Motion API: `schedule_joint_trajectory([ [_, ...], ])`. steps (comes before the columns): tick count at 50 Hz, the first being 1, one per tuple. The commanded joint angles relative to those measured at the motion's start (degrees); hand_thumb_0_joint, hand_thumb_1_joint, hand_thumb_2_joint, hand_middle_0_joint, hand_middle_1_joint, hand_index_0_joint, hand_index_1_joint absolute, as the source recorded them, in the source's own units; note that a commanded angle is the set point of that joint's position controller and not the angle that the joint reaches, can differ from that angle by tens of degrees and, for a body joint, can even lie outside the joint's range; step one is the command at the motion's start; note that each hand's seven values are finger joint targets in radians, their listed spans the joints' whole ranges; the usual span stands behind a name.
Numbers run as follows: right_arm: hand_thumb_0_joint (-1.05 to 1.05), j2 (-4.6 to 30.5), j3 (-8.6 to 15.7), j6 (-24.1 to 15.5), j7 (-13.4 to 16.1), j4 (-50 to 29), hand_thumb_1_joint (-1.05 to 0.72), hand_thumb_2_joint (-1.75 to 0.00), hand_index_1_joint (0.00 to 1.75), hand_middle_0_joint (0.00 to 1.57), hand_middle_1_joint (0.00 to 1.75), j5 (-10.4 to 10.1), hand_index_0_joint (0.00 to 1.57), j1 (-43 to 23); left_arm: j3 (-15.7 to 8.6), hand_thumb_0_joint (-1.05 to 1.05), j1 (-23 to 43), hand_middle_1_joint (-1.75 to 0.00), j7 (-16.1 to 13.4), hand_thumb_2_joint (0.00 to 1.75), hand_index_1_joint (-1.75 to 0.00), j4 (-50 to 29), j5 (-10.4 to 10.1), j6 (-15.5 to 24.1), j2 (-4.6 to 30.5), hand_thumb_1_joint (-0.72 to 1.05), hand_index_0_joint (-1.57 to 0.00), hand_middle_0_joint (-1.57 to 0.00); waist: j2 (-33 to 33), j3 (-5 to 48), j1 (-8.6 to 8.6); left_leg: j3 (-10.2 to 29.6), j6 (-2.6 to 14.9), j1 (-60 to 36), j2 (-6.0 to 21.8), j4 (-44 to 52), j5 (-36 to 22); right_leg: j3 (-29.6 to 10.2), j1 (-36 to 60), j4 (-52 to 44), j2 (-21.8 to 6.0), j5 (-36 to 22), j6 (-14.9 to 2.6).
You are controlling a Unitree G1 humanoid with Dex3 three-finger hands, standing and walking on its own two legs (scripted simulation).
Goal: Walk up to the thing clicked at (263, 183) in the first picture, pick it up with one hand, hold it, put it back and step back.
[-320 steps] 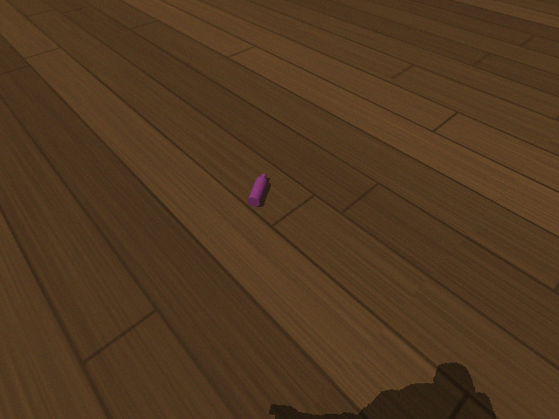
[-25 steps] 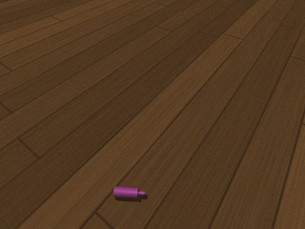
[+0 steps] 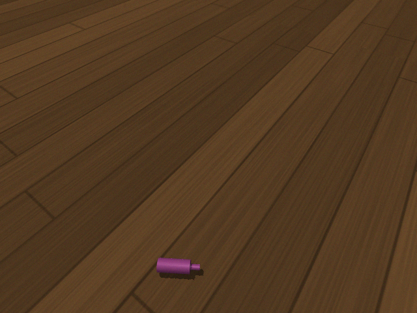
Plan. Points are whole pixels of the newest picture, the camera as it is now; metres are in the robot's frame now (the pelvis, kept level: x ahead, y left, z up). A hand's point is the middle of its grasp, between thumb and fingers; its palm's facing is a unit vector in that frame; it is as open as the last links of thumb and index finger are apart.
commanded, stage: stand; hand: left
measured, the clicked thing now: (178, 266) +0.44 +0.17 -0.75
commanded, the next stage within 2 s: none
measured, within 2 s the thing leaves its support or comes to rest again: neither
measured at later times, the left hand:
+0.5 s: hand out of the picture +0.09 +0.25 -0.16, palm faces -0.01 -0.94 -0.33, open 7.4 cm
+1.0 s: hand out of the picture +0.09 +0.25 -0.16, palm faces -0.02 -0.94 -0.34, open 7.4 cm
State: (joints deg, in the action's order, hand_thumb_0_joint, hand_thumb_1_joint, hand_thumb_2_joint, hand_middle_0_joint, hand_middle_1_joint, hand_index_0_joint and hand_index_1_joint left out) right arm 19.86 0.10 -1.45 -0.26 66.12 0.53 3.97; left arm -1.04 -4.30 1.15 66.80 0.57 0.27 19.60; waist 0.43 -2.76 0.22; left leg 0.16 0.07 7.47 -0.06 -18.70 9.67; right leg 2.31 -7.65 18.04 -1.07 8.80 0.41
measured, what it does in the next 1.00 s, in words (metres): stands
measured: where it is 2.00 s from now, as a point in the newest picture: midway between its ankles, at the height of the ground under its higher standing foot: outside the picture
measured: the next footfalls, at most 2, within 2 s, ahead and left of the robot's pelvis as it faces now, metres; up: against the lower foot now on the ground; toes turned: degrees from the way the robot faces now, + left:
none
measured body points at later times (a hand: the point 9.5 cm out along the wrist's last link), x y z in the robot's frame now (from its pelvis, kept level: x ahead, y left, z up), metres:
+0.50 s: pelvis +0.01 +0.00 +0.00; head +0.03 +0.00 +0.45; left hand +0.09 +0.30 -0.13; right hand +0.10 -0.30 -0.13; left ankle +0.01 +0.12 -0.75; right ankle +0.01 -0.12 -0.75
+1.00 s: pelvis +0.01 +0.00 +0.00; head +0.02 +0.00 +0.45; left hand +0.09 +0.30 -0.13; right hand +0.09 -0.30 -0.13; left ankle +0.01 +0.12 -0.75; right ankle +0.01 -0.12 -0.75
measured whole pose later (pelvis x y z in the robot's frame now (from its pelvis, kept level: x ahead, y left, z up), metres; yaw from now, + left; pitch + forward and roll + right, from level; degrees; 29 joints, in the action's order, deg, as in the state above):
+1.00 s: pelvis +0.01 +0.00 +0.00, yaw +0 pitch -2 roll +0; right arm 20.0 0.0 -0.8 -0.6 65.7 0.3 5.7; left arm -0.2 -5.7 0.5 66.0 0.8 0.9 19.8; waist -0.2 -2.5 0.0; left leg 0.4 -0.3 5.0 0.3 -17.0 9.9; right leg 2.5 -5.2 16.5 -0.7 9.2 0.1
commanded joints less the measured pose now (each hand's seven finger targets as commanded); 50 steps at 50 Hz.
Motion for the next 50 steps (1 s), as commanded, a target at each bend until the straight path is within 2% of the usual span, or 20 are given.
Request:
schedule_joint_trajectory([
  [1,0.00,12.03,2.00,-0.74,0.74,-3.34,-0.90,-0.90,0.30,0.20,0.30,0.11,0.20,-2.92,-1.85,0.00,1.82,-0.30,-1.28,0.90,-0.30,-3.33,-0.03,1.62,11.86,0.90,-0.20,-0.20,-1.07,5.03,0.32,6.18,0.97,0.28,7.39,3.47,-5.90,-6.30,2.87,-2.83,-6.95,-4.32,-0.82],
  [3,0.00,11.89,1.90,-0.79,0.68,-3.39,-0.90,-0.90,0.30,0.20,0.30,0.07,0.20,-2.21,-1.76,0.00,1.92,-0.30,-1.28,0.90,-0.30,-3.54,-0.05,1.78,12.07,0.90,-0.20,-0.20,-0.30,5.13,-0.16,6.13,0.97,0.09,7.46,3.49,-7.57,-6.23,3.24,-2.78,-7.04,-5.78,-0.83],
  [8,0.00,11.71,1.98,-0.59,0.53,-3.78,-0.90,-0.90,0.30,0.20,0.30,0.05,0.20,-3.13,-1.67,0.00,1.65,-0.30,-1.42,0.90,-0.30,-3.57,-0.11,1.82,11.82,0.90,-0.20,-0.20,0.06,4.17,0.17,6.24,0.93,-0.40,7.31,3.66,-5.67,-6.01,2.01,-3.16,-6.90,-3.46,-0.69],
  [10,0.00,11.82,1.94,-0.63,0.53,-3.70,-0.90,-0.90,0.30,0.20,0.30,0.04,0.20,-2.49,-1.70,0.00,1.64,-0.30,-1.46,0.90,-0.30,-3.81,-0.08,1.99,11.84,0.90,-0.20,-0.20,-0.18,5.24,-0.03,5.98,1.13,-0.63,7.45,3.15,-7.83,-6.08,3.28,-3.04,-7.24,-6.60,-0.70],
  [13,0.00,12.11,2.03,-0.70,0.61,-3.69,-0.90,-0.90,0.30,0.20,0.30,0.03,0.20,-2.00,-1.66,0.00,2.05,-0.30,-1.50,0.90,-0.30,-4.06,-0.14,2.00,11.80,0.90,-0.20,-0.20,-0.56,5.59,-0.15,6.12,0.96,-0.58,7.64,3.39,-9.74,-5.90,4.37,-2.62,-7.17,-7.44,-0.62],
  [20,0.00,11.95,1.97,-0.56,0.74,-3.52,-0.90,-0.90,0.30,0.20,0.30,-0.04,0.20,-2.30,-1.55,0.00,1.47,-0.30,-1.57,0.90,-0.30,-4.00,-0.18,1.80,11.73,0.90,-0.20,-0.20,-0.49,5.61,0.13,5.91,0.71,-1.25,7.50,3.32,-10.03,-5.72,4.23,-2.94,-7.14,-7.80,-0.67],
  [26,0.00,12.08,2.04,-0.56,0.81,-3.49,-0.90,-0.90,0.30,0.20,0.30,-0.03,0.20,-1.46,-1.65,0.00,1.67,-0.30,-1.74,0.90,-0.30,-4.26,-0.21,1.95,12.25,0.90,-0.20,-0.20,-0.05,7.11,-0.20,5.50,0.87,-2.64,7.86,2.70,-14.20,-5.67,5.65,-2.12,-7.54,-12.36,-0.87],
  [29,0.00,11.85,1.84,-0.53,0.84,-3.46,-0.90,-0.90,0.30,0.20,0.30,-0.04,0.20,-1.38,-1.51,0.00,2.04,-0.30,-1.71,0.90,-0.30,-4.25,-0.10,1.80,12.08,0.90,-0.20,-0.20,-0.51,5.40,-0.31,5.63,0.76,-1.27,7.81,3.53,-11.91,-5.68,5.51,-2.66,-7.40,-9.92,-0.75],
  [30,0.00,11.87,1.90,-0.56,0.78,-3.66,-0.90,-0.90,0.30,0.20,0.30,0.05,0.20,-1.84,-1.50,0.00,1.59,-0.30,-1.76,0.90,-0.30,-4.38,-0.14,1.81,12.25,0.90,-0.20,-0.20,-0.63,5.93,0.08,5.64,0.65,-2.13,7.91,3.31,-13.21,-5.32,5.35,-2.35,-7.38,-10.80,-0.78],
  [35,0.00,11.98,1.86,-0.42,0.85,-3.58,-0.90,-0.90,0.30,0.20,0.30,-0.12,0.20,-1.37,-1.43,0.00,1.70,-0.30,-1.81,0.90,-0.30,-4.34,-0.13,1.90,12.16,0.90,-0.20,-0.20,-0.31,5.04,-0.21,5.57,0.82,-1.82,7.75,3.27,-12.67,-5.61,5.43,-3.11,-7.47,-11.33,-0.73],
  [39,0.00,12.13,1.94,-0.27,0.80,-3.92,-0.90,-0.90,0.30,0.20,0.30,-0.04,0.20,-2.05,-1.36,0.00,1.37,-0.30,-1.76,0.90,-0.30,-4.25,0.04,1.68,12.18,0.90,-0.20,-0.20,-1.18,3.38,-0.12,5.62,0.78,-1.14,7.54,4.22,-7.45,-5.70,3.36,-4.19,-7.12,-6.31,-0.82],
  [43,0.00,12.22,1.97,-0.27,0.70,-4.01,-0.90,-0.90,0.30,0.20,0.30,0.02,0.20,-1.69,-1.35,0.00,1.37,-0.30,-1.67,0.90,-0.30,-4.30,0.00,1.65,12.12,0.90,-0.20,-0.20,-0.80,3.40,-0.10,5.77,0.81,-0.74,7.55,4.55,-5.87,-5.70,3.42,-4.11,-7.04,-4.22,-0.97],
  [50,0.00,11.95,1.80,-0.36,0.60,-3.91,-0.90,-0.90,0.30,0.20,0.30,-0.04,0.20,-0.88,-1.30,0.00,1.17,-0.30,-1.66,0.90,-0.30,-4.42,-0.03,1.89,12.62,0.90,-0.20,-0.20,-0.48,4.16,-0.22,5.96,0.85,-1.02,7.49,4.40,-6.95,-5.83,4.13,-4.05,-7.16,-5.77,-0.95],
])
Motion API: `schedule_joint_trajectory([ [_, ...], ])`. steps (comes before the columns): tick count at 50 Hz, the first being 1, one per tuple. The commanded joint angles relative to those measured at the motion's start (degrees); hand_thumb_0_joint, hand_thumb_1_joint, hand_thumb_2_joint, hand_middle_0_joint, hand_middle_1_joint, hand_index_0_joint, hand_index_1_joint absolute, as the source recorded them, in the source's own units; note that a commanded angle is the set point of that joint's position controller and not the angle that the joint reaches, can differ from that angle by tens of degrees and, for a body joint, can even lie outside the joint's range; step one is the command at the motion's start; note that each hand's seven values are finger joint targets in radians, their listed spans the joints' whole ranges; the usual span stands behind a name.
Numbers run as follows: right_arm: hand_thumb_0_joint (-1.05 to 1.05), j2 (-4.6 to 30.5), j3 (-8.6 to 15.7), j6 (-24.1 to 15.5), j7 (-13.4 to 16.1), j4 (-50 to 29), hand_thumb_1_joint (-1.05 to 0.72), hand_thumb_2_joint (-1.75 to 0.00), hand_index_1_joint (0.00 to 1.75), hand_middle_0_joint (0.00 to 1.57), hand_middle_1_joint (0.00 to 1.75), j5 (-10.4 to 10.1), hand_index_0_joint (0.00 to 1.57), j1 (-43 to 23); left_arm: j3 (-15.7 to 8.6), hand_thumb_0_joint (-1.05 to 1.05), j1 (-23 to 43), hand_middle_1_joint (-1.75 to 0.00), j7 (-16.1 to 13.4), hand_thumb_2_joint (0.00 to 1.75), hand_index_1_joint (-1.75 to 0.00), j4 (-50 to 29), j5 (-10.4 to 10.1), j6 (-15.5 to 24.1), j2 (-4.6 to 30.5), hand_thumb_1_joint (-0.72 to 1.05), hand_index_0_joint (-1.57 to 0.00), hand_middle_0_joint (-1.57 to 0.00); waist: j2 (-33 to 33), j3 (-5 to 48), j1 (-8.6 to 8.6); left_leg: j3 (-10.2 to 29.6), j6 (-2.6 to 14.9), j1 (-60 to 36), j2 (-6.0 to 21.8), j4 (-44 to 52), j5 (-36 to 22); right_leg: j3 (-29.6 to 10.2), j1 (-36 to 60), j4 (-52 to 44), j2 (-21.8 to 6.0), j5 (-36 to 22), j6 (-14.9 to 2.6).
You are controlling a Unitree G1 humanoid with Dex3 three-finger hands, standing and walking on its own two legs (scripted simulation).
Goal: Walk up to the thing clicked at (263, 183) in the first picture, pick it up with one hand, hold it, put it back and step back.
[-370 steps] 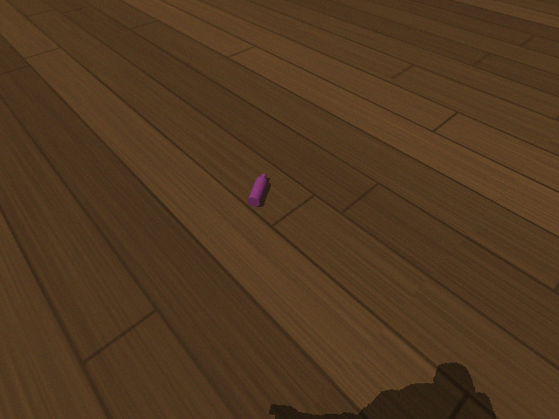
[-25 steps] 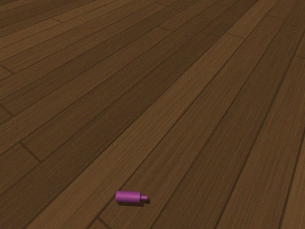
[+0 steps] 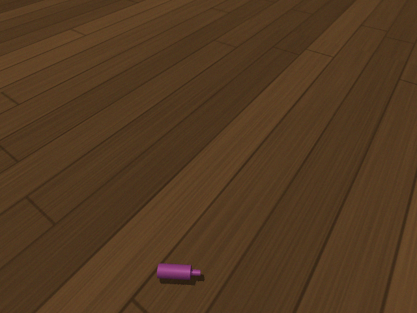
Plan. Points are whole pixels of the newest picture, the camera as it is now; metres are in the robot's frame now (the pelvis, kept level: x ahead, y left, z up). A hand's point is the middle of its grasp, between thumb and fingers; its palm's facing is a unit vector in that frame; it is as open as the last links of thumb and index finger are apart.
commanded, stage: stand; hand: left
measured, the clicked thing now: (179, 271) +0.43 +0.17 -0.75
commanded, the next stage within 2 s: none
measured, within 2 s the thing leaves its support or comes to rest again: neither
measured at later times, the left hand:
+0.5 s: hand out of the picture +0.07 +0.25 -0.16, palm faces -0.02 -0.94 -0.34, open 7.4 cm
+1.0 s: hand out of the picture +0.08 +0.25 -0.16, palm faces -0.03 -0.94 -0.34, open 7.4 cm
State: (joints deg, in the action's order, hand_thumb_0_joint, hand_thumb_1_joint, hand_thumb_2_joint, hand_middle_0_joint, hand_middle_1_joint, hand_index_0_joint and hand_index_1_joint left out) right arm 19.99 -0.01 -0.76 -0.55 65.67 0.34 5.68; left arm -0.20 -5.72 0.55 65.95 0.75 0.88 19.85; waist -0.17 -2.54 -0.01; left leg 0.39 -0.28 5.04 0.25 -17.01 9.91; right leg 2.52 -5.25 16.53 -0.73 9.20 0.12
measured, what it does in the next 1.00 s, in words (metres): stands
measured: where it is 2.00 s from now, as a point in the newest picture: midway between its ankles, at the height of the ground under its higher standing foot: outside the picture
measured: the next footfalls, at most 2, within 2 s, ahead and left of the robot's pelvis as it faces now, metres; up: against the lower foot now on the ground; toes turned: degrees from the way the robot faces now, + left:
none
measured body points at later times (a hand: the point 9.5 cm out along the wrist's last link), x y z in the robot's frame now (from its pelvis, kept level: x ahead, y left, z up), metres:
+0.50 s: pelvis +0.00 +0.00 +0.00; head +0.01 +0.00 +0.45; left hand +0.07 +0.30 -0.13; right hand +0.08 -0.30 -0.14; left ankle -0.01 +0.12 -0.75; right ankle +0.00 -0.12 -0.75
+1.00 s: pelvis +0.01 +0.00 +0.00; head +0.02 -0.01 +0.45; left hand +0.08 +0.30 -0.13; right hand +0.08 -0.30 -0.14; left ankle -0.01 +0.12 -0.75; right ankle +0.00 -0.12 -0.75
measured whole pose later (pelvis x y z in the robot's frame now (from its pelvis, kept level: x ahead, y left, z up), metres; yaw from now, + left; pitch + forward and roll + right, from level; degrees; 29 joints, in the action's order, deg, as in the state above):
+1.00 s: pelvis +0.01 +0.00 +0.00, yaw +0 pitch -2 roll +0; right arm 20.3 -0.5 -0.7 -0.4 64.8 0.3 6.4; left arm 0.0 -6.5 0.5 65.4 0.7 0.8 20.0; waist -0.4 -2.7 0.1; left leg 0.3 -0.5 4.7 0.5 -17.0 10.7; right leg 2.4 -5.2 17.0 -0.5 10.2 -0.1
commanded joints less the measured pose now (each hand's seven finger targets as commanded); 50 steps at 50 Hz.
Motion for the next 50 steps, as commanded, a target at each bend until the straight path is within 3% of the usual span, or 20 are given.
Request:
schedule_joint_trajectory([
  [1,0.00,12.00,2.01,-1.02,0.92,-3.63,-0.90,-0.90,0.30,0.20,0.30,0.20,0.20,-3.11,-2.11,0.00,2.53,-0.30,-1.10,0.90,-0.30,-3.69,-0.18,1.29,12.23,0.90,-0.20,-0.20,0.36,4.01,0.25,5.75,1.27,1.01,7.21,2.46,-7.45,-6.01,1.36,-2.47,-7.51,-6.09,-0.66],
  [23,0.00,12.11,1.64,-1.09,1.09,-3.67,-0.90,-0.90,0.30,0.20,0.30,0.26,0.20,-1.83,-2.01,0.00,1.71,-0.30,-0.98,0.90,-0.30,-3.82,-0.32,0.95,12.31,0.90,-0.20,-0.20,0.11,3.44,0.38,5.76,1.16,1.18,7.25,2.48,-8.57,-6.00,1.18,-1.77,-7.49,-6.69,-1.00],
  [27,0.00,12.12,1.55,-0.96,1.03,-3.56,-0.90,-0.90,0.30,0.20,0.30,0.07,0.20,-1.45,-1.96,0.00,1.13,-0.30,-0.94,0.90,-0.30,-3.53,-0.25,1.02,12.27,0.90,-0.20,-0.20,-0.15,2.47,0.37,5.90,1.16,1.75,6.98,2.92,-6.08,-6.13,0.80,-2.53,-7.35,-5.30,-0.81],
  [35,0.00,12.29,1.62,-1.13,1.15,-3.84,-0.90,-0.90,0.30,0.20,0.30,0.23,0.20,-1.47,-2.04,0.00,1.64,-0.30,-1.06,0.90,-0.30,-4.17,-0.33,1.12,12.57,0.90,-0.20,-0.20,-0.13,4.42,0.22,5.50,1.22,0.26,7.50,2.01,-10.46,-6.39,2.03,-1.54,-7.69,-9.41,-1.04],
  [40,0.00,12.05,1.49,-0.94,1.16,-3.81,-0.90,-0.90,0.30,0.20,0.30,0.12,0.20,-1.50,-2.00,0.00,1.02,-0.30,-0.99,0.90,-0.30,-3.65,-0.18,0.89,12.25,0.90,-0.20,-0.20,-0.05,2.68,0.27,5.49,1.15,1.25,7.19,2.67,-6.87,-6.19,1.13,-2.11,-7.44,-6.90,-0.95],
  [50,0.00,12.38,1.57,-0.98,1.18,-4.09,-0.90,-0.90,0.30,0.20,0.30,0.16,0.20,-1.57,-2.06,0.00,1.39,-0.30,-1.11,0.90,-0.30,-4.12,-0.29,1.06,12.37,0.90,-0.20,-0.20,-0.12,4.02,0.16,5.40,1.32,-0.11,7.50,1.86,-9.33,-6.48,1.35,-1.78,-7.64,-8.74,-1.19],
])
